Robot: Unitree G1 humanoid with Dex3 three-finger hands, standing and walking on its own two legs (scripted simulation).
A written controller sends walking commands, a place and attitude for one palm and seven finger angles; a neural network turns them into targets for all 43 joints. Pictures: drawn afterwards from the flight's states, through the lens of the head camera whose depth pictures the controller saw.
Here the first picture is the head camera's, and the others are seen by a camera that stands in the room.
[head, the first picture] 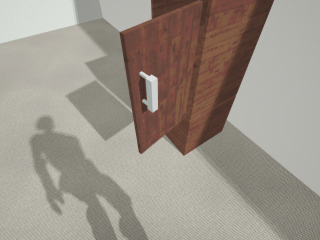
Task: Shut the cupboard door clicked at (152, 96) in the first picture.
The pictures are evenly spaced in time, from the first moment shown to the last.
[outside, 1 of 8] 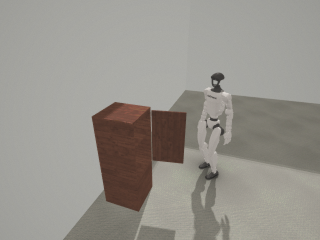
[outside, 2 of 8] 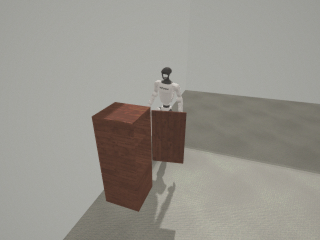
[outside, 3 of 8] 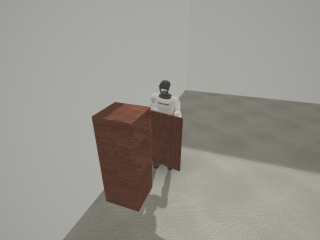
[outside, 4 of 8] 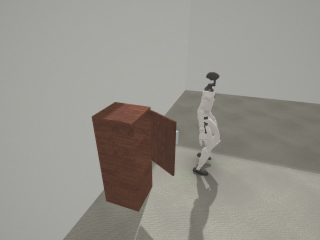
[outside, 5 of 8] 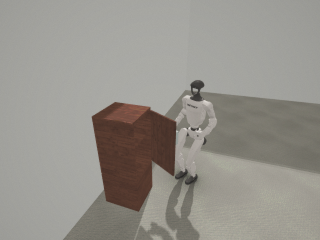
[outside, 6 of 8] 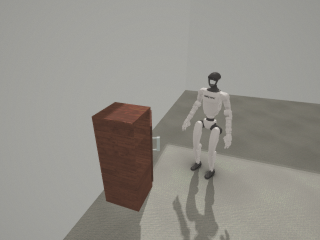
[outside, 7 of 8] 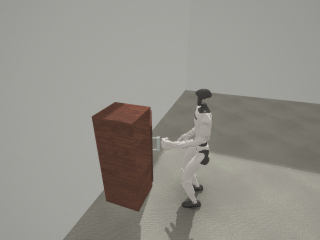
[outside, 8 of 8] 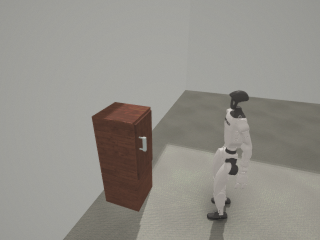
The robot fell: no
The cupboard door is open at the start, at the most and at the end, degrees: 100 100 0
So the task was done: yes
